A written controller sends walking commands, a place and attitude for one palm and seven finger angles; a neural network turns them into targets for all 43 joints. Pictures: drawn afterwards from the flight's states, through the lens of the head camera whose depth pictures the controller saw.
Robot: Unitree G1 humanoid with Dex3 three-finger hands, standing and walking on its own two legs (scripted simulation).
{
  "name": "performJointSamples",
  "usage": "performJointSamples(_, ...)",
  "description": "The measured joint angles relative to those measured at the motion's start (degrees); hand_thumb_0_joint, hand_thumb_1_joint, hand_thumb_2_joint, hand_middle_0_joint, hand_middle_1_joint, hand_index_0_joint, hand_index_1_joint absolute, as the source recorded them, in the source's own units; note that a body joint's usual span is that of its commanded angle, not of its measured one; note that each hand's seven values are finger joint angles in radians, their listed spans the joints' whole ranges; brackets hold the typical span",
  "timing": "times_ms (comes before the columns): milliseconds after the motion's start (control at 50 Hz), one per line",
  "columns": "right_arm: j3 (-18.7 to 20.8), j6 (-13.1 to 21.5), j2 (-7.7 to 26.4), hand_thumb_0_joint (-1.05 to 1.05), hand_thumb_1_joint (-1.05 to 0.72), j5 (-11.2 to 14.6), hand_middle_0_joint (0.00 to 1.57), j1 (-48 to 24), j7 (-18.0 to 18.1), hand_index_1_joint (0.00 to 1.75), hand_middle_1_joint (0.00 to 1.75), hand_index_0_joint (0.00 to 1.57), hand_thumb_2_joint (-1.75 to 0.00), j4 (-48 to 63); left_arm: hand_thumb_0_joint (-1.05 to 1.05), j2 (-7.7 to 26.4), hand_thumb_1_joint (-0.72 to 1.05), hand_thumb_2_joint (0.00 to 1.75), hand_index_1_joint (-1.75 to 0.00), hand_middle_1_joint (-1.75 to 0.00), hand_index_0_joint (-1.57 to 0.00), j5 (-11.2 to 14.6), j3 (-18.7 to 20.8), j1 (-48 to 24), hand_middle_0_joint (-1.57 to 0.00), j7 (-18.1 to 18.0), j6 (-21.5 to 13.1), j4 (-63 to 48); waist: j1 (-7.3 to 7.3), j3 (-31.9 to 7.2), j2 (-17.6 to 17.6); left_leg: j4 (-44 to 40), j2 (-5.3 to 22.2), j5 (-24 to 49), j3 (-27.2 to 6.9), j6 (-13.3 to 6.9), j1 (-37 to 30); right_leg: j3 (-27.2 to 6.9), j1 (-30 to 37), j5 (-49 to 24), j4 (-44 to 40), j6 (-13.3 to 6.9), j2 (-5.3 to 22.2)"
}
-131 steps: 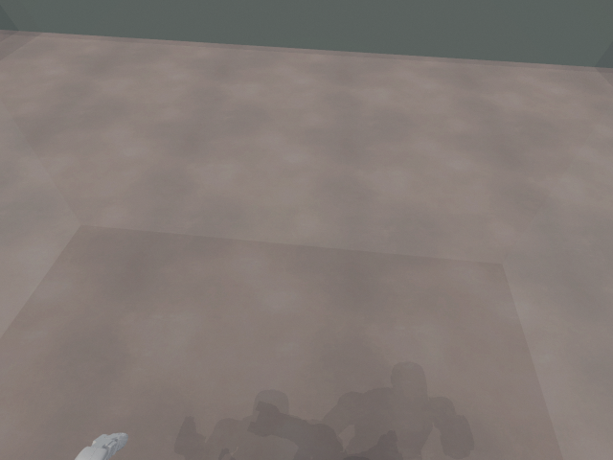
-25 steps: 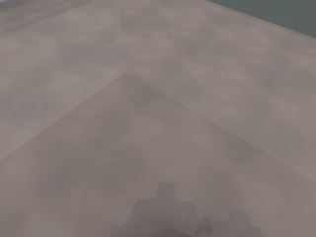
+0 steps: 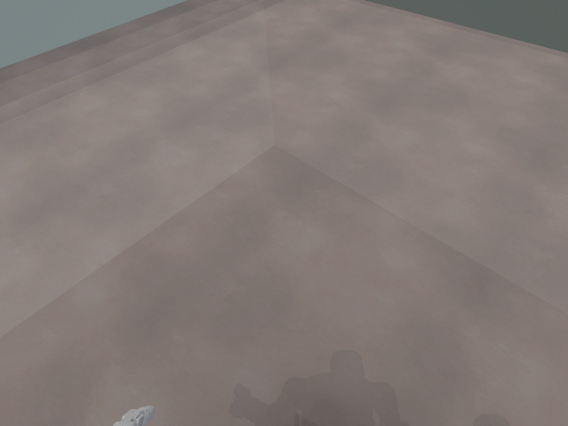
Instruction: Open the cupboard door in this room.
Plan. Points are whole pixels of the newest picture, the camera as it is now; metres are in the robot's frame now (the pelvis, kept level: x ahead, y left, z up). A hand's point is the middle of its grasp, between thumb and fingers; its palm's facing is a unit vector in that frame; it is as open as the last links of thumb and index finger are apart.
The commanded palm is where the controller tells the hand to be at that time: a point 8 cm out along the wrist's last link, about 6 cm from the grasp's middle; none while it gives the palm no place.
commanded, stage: turn or walk to find it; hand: left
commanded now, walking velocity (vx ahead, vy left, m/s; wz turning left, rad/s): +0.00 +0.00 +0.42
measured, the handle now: out of the picture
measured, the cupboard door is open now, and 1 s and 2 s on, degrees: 0 0 0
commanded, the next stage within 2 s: none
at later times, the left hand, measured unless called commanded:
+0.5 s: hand out of the picture -0.08 +0.22 -0.18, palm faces +0.31 -0.92 -0.23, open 7.4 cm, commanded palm none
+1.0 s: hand out of the picture -0.07 +0.22 -0.15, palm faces +0.43 -0.86 -0.27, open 7.4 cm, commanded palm none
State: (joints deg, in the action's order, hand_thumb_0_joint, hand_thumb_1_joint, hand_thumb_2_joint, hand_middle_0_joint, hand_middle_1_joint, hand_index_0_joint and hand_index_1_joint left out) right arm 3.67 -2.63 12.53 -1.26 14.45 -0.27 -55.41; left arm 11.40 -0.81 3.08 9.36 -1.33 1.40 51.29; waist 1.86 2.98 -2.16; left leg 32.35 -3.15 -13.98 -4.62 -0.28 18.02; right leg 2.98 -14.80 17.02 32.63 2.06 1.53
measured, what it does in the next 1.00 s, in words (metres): steps on the spot, turning left: left foot, then right foot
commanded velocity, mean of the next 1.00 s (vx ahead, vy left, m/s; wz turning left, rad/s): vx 0.00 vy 0.00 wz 0.42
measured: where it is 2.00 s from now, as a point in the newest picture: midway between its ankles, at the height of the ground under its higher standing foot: outside the picture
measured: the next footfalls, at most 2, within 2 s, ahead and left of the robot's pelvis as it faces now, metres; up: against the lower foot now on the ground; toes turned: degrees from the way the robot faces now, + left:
left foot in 0.48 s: -0.04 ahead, +0.13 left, +0.00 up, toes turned +20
right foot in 0.98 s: +0.00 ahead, -0.10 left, +0.00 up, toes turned +21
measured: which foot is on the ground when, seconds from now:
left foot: up 0.00-0.46, down 0.48-0.98, up 1.00-1.00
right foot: down 0.00-0.48, up 0.50-0.96, down 0.98-1.00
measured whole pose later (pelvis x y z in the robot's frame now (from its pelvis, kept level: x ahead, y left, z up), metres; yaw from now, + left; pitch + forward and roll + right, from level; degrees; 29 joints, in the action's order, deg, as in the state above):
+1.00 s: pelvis -0.08 +0.00 +0.00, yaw +25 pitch +0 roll +0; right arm 4.0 -2.8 12.4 -1.2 13.7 -0.3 -55.7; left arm 10.5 -0.9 2.9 9.6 -1.3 1.4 52.3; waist 1.7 3.1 -2.4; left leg 32.7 -3.5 -13.9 -4.0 -0.7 20.0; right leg 3.3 -13.7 17.0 31.1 0.3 1.6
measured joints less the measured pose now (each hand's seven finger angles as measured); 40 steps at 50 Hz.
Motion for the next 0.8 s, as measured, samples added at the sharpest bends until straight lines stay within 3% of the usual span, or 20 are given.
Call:
performJointSamples(60, 0.95, -1.05, 0.94, 0.01, -0.9, -0.15, 0.2, 0.83, -0.08, 0.3, 0.3, 0.21, -0.9, -0.77, 0.01, -1.24, 0.91, 0.89, -0.3, -0.3, -0.2, -0.3, -0.96, 0.69, -0.2, 0.01, -0.43, -0.44, 0.35, 0.17, -1.08, 15.68, -0.32, -10.15, 0.36, 0.89, 5.66, 2.41, 0.38, 0.37, 0.4, -3.6, 0.48)
performJointSamples(120, 1.43, -1.68, 1.49, 0.01, -0.9, -0.37, 0.2, 1.3, -0.65, 0.3, 0.3, 0.2, -0.9, -1.64, 0.01, -1.9, 0.91, 0.89, -0.3, -0.3, -0.2, -0.2, -1.19, 2.1, -0.2, -0.15, -0.35, -0.19, 0.14, -0.14, -0.6, 28.97, 0.94, -8.4, 1.91, 1.84, 9.42, 3.87, 2.02, -0.78, -2.26, -4.23, 1.29)
performJointSamples(200, 1.6, -1.78, 1.85, 0.01, -0.9, -0.39, 0.2, 1.6, -0.88, 0.3, 0.3, 0.2, -0.9, -2.27, 0.01, -2.4, 0.91, 0.89, -0.3, -0.3, -0.2, -0.2, -1.42, 3.42, -0.2, -0.22, -0.59, 0.7, 0.24, -0.01, 0.03, 34.49, 3.61, -5.23, 2.58, 3.38, 10.15, 6.13, 3.18, -2.01, -4.36, -4.41, 1.98)
performJointSamples(260, 1.48, -2.11, 1.81, 0.01, -0.91, -0.39, 0.2, 1.31, -0.83, 0.3, 0.3, 0.2, -0.9, -2.79, 0.01, -2.5, 0.91, 0.89, -0.3, -0.3, -0.2, -0.36, -1.26, 4.08, -0.2, -0.38, -0.73, 1.28, -0.2, 0.3, 0.63, 32.37, 5.14, -6.03, 3.11, 4.14, 8.68, 7.86, 3.21, -2.17, -4.51, -4.38, 2.66)
performJointSamples(360, 0.86, -2.23, 1.2, 0.01, -0.91, -0.06, 0.2, -0.9, -0.72, 0.3, 0.3, 0.2, -0.9, -3.0, 0.01, -1.36, 0.92, 0.89, -0.3, -0.3, -0.2, -0.9, -0.84, 5.03, -0.2, -0.2, -0.73, 2.22, -1.81, 1.2, 2.14, 21.8, 6.15, -10.6, 5.54, 4.15, 4.12, 10.27, 2.13, -1.92, -2.99, -3.68, 4.43)
performJointSamples(420, 0.31, -1.53, 0.62, 0.01, -0.91, 0.32, 0.2, -2.95, -0.65, 0.3, 0.3, 0.2, -0.9, -2.1, 0.01, -0.13, 0.91, 0.89, -0.3, -0.3, -0.2, -1.11, -0.35, 5.6, -0.2, -0.12, -0.46, 3.04, -2.81, 1.69, 3.4, 13.43, 5.78, -11.64, 7.49, 3.45, 0.59, 11.31, 0.76, -1.42, -0.84, -2.77, 5.85)
performJointSamples(460, -0.02, -0.59, 0.39, 0.01, -0.91, 0.44, 0.2, -3.9, -0.65, 0.3, 0.3, 0.2, -0.9, -1.02, 0.01, 0.81, 0.91, 0.89, -0.3, -0.3, -0.2, -0.93, 0.05, 6.1, -0.2, -0.04, -0.05, 3.71, -2.89, 1.55, 3.96, 5.14, 5.42, -7.07, 8.7, 2.86, -2.74, 12.24, -0.52, -0.47, 1.77, -1.76, 6.93)
performJointSamples(480, -0.13, 0.06, 0.27, 0.01, -0.91, 0.39, 0.2, -4.25, -0.67, 0.3, 0.3, 0.2, -0.9, -0.53, 0.01, 1.36, 0.91, 0.89, -0.3, -0.3, -0.2, -0.67, 0.28, 6.46, -0.2, 0.02, 0.31, 3.9, -2.88, 1.25, 4.35, 1.97, 5.04, -5.61, 8.95, 1.17, -3.86, 12.49, -1.67, 0.42, 3.97, -1.15, 7.7)
performJointSamples(540, -0.76, 1.04, -1.29, 0.0, -0.91, 0.06, 0.2, -5.64, -0.49, 0.3, 0.3, 0.2, -0.9, 0.32, 0.01, 3.19, 0.91, 0.89, -0.3, -0.3, -0.2, -0.53, 1.02, 6.36, -0.2, -0.08, 2.31, 5.08, -3.7, 1.39, 6.53, 2.94, 3.61, -5.3, 9.58, -1.72, -3.34, 6.27, -6.86, 10.27, 16.53, 0.56, 6.86)
performJointSamples(620, -1.54, 1.46, -2.14, 0.0, -0.9, -0.05, 0.2, -5.52, 0.36, 0.3, 0.3, 0.2, -0.9, 0.95, 0.01, 3.62, 0.91, 0.89, -0.29, -0.3, -0.19, -0.6, 1.48, 5.49, -0.2, 0.41, 3.02, 5.79, -3.34, 0.46, 5.62, -1.64, 2.99, -2.05, 8.04, -2.42, -4.67, 1.78, -11.2, 7.33, 28.01, 1.47, 4.65)
performJointSamples(700, -1.77, 1.58, -2.34, 0.0, -0.9, 0.1, 0.2, -5.01, 0.53, 0.3, 0.3, 0.21, -0.9, 0.94, 0.01, 3.28, 0.91, 0.89, -0.29, -0.3, -0.19, -0.47, 1.33, 4.54, -0.2, 0.64, 2.31, 4.91, -3.06, -0.15, 4.5, -5.52, 2.06, 0.84, 6.52, -3.05, -5.49, -0.2, -11.52, 4.6, 28.56, 2.42, 4.14)
performJointSamples(800, -1.46, 1.33, -2.36, 0.0, -0.9, -0.1, 0.21, -3.83, 0.38, 0.3, 0.3, 0.21, -0.9, 0.85, 0.01, 2.42, 0.91, 0.89, -0.29, -0.3, -0.19, -0.28, 1.13, 2.81, -0.2, 0.41, 2.22, 3.68, -1.94, -0.32, 3.42, -6.75, 1.02, 2.59, 4.64, -3.14, -4.74, -1.16, -8.92, 6.25, 22.03, 2.81, 3.37)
